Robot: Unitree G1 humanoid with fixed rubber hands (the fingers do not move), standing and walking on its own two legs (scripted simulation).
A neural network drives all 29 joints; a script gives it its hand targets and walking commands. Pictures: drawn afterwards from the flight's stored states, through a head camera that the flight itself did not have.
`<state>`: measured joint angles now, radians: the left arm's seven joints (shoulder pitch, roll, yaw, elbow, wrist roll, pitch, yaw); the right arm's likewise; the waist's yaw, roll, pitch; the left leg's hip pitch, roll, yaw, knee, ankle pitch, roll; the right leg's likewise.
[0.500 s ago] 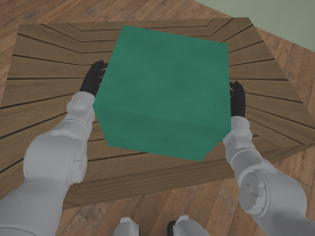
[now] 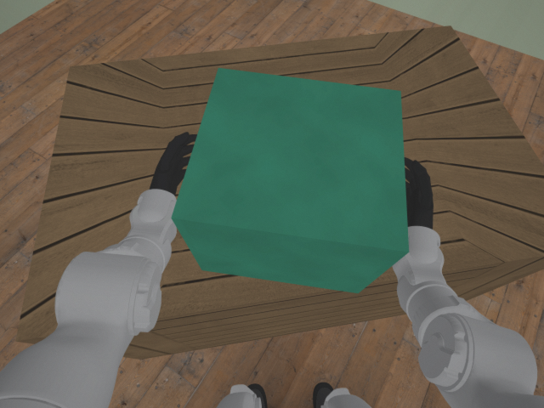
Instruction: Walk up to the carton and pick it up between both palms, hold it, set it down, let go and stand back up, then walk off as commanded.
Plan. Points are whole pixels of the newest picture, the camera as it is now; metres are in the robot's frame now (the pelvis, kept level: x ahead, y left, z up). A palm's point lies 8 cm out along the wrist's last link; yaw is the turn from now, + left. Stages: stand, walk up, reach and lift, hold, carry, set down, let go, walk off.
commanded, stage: reach and lift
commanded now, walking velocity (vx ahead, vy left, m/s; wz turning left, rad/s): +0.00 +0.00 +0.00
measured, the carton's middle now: (292, 188) +0.47 -0.03 -0.03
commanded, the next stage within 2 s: none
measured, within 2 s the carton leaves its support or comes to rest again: neither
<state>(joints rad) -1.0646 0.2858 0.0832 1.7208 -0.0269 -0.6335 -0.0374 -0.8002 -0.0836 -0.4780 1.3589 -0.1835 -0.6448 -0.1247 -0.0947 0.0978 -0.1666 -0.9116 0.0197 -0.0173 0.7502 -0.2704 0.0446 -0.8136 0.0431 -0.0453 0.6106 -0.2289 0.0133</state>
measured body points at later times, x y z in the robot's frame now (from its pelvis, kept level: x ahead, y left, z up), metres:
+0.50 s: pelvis +0.01 -0.01 +0.01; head +0.12 +0.00 +0.45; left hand +0.46 +0.16 +0.02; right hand +0.40 -0.21 +0.00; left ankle +0.03 +0.08 -0.71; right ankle +0.02 -0.13 -0.71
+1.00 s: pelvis +0.02 +0.01 +0.03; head +0.04 +0.02 +0.48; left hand +0.46 +0.18 +0.13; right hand +0.41 -0.20 +0.10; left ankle +0.03 +0.08 -0.71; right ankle +0.02 -0.13 -0.71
